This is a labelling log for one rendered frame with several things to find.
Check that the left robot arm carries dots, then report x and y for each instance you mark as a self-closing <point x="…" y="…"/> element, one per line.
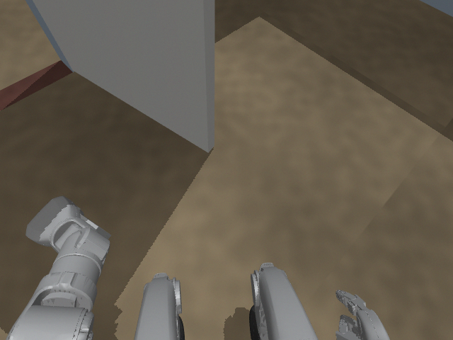
<point x="60" y="308"/>

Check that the cube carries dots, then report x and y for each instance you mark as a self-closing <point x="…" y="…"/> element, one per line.
<point x="99" y="229"/>

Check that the right robot hand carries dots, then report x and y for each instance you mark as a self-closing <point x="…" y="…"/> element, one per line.
<point x="368" y="325"/>

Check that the left robot hand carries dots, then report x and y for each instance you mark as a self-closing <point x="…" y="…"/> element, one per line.
<point x="41" y="226"/>

